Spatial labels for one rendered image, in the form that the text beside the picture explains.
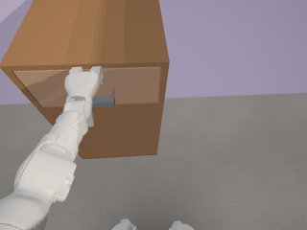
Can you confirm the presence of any handle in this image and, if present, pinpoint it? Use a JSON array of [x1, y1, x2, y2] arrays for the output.
[[92, 87, 115, 108]]

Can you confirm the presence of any left robot shin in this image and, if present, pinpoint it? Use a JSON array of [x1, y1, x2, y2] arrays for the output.
[[120, 218, 132, 225]]

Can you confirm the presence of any cabinet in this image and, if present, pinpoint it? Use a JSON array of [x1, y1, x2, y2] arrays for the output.
[[0, 0, 170, 160]]

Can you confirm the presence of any drawer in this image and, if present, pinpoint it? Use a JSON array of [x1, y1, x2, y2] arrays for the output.
[[13, 66, 161, 107]]

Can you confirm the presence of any robot left upper arm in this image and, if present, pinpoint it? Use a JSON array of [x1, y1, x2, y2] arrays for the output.
[[0, 149, 77, 230]]

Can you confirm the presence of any right robot shin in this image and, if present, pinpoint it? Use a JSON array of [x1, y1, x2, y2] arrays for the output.
[[172, 220, 181, 227]]

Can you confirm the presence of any robot left forearm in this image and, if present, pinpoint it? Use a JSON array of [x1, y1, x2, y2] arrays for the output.
[[13, 93, 93, 191]]

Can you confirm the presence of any left robot hand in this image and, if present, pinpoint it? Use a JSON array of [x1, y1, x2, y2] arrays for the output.
[[64, 66, 104, 127]]

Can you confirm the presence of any robot shin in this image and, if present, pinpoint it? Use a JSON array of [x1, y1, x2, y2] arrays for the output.
[[120, 218, 132, 225], [172, 220, 181, 227]]

